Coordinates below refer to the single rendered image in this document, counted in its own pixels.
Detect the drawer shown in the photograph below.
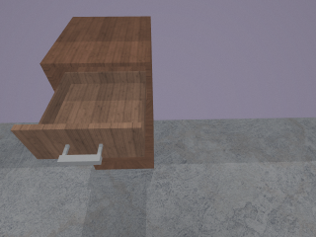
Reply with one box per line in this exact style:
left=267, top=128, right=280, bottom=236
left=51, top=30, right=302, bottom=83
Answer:
left=11, top=71, right=147, bottom=160

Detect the cabinet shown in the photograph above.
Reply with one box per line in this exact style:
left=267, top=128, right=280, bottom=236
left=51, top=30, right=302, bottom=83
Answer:
left=40, top=16, right=154, bottom=170

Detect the handle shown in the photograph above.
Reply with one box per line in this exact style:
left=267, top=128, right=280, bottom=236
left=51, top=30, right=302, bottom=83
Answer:
left=57, top=143, right=104, bottom=166

